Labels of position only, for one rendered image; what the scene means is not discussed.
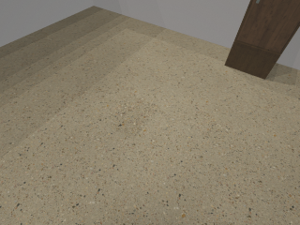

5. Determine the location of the cupboard door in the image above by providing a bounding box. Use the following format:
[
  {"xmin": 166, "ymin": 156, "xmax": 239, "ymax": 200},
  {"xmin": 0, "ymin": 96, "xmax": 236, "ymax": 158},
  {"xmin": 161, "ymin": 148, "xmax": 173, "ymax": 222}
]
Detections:
[{"xmin": 237, "ymin": 0, "xmax": 300, "ymax": 53}]

